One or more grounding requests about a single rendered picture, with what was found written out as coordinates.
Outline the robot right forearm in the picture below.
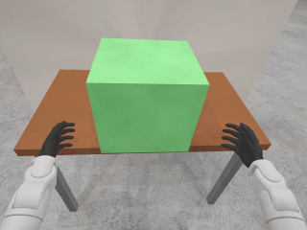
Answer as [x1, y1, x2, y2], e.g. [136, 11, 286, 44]
[247, 159, 307, 230]

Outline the robot left forearm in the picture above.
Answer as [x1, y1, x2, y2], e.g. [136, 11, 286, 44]
[0, 155, 58, 230]

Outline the carton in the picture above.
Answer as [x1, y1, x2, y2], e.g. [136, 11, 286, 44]
[86, 37, 210, 153]

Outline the robot right hand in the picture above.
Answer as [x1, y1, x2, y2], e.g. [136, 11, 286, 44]
[221, 123, 264, 168]

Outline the robot left hand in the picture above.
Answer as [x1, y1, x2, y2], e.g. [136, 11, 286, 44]
[38, 121, 75, 158]

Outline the table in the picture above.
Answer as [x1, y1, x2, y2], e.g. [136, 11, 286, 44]
[13, 69, 272, 212]

